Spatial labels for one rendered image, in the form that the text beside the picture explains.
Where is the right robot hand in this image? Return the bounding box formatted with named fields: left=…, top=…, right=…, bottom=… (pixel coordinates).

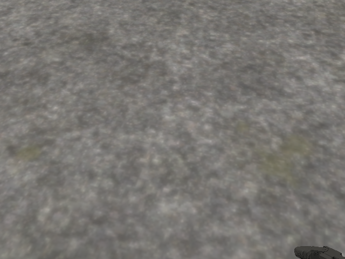
left=294, top=246, right=345, bottom=259

